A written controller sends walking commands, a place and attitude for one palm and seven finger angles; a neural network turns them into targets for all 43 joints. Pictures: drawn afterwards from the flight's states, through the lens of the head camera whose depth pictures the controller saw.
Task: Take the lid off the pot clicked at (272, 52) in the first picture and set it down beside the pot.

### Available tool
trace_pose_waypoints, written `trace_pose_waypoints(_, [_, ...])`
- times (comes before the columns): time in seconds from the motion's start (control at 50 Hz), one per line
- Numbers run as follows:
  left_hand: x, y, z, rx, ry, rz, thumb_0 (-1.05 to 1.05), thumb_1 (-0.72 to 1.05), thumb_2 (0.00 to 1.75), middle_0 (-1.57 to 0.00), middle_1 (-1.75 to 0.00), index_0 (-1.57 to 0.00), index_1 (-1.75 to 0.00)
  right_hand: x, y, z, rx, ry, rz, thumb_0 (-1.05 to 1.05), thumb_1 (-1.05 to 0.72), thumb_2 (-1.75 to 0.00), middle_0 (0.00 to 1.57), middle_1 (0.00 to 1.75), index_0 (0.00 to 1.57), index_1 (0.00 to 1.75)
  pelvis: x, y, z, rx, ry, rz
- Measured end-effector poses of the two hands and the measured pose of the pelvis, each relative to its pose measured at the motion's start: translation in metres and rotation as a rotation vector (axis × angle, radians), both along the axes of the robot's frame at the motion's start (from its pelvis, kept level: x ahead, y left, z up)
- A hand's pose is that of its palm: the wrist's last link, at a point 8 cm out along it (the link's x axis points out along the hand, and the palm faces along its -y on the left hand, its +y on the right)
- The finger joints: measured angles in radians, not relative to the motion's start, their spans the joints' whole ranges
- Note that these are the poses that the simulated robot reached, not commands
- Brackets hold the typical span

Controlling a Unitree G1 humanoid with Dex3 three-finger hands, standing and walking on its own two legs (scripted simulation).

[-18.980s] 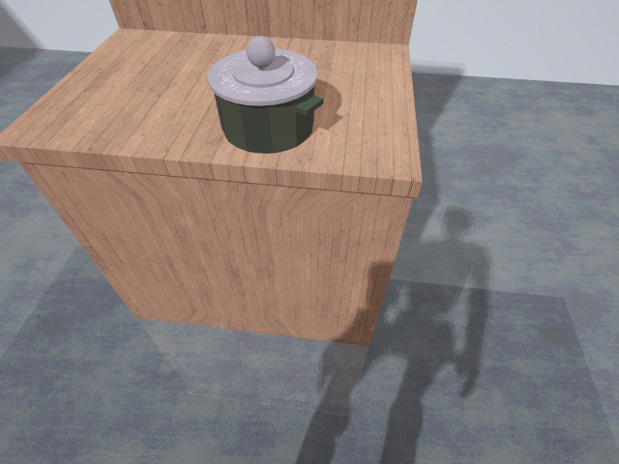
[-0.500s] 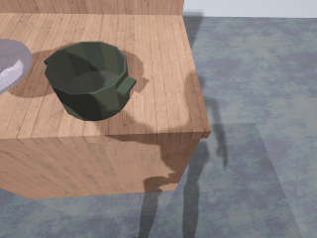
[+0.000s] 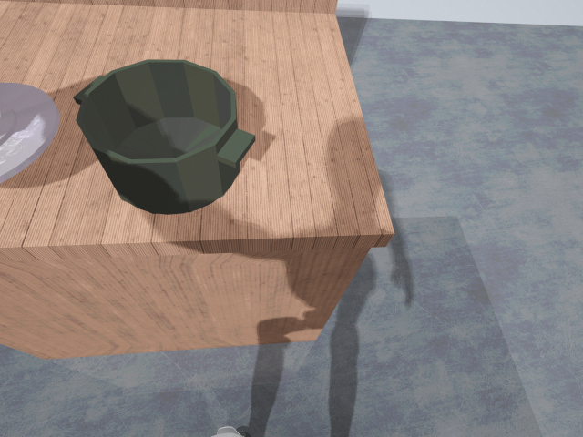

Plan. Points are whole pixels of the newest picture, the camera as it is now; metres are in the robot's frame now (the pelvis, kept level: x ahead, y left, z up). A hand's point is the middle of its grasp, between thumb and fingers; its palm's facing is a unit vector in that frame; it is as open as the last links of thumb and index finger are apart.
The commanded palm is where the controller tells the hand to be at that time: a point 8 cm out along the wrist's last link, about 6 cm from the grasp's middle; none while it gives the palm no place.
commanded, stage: lower the lid onto the table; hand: left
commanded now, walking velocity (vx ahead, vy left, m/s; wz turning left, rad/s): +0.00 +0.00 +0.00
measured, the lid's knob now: out of the picture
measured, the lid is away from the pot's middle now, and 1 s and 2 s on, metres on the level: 0.23 0.23 0.23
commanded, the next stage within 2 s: open the fingers wide in 0.78 s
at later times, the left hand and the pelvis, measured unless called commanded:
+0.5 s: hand out of the picture +0.48 +0.35 +0.13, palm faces -0.44 -0.26 -0.86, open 5.4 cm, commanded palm +0.53 +0.35 +0.21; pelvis +0.00 +0.00 -0.01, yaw -1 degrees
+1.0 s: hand out of the picture +0.47 +0.35 +0.11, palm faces -0.41 -0.18 -0.89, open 5.3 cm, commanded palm +0.49 +0.35 +0.18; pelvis -0.01 +0.01 -0.01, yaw -1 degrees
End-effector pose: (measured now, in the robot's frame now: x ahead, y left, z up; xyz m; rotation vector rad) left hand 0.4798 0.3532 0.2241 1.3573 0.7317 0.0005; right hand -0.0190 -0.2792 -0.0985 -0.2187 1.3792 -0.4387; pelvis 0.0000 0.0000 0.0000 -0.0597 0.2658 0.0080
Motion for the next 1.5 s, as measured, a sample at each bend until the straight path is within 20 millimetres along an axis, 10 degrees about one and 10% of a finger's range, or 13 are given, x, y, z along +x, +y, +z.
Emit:
trace_pose_waypoints(0.9, [0.002,0.002,-0.054,-0.038,0.026,-0.054,0.02,0.29,0.84,-0.51,-0.93,-0.97,-1.13,-0.024,0.01,-0.007,-0.02,0.032,-0.037,0.01,-0.9,-0.89,0.2,0.3,0.2,0.3,-0.01,0.006,-0.014,-0.022,0.042,-0.012])
trace_pose_waypoints(1.5, [-0.033,-0.003,-0.054,0.034,-0.045,-0.237,0.0,0.26,0.79,-0.45,-0.89,-0.71,-0.99,0.019,0.005,-0.011,-0.019,-0.047,0.048,0.01,-0.9,-0.89,0.2,0.3,0.2,0.3,-0.025,0.006,-0.015,-0.022,0.001,0.009])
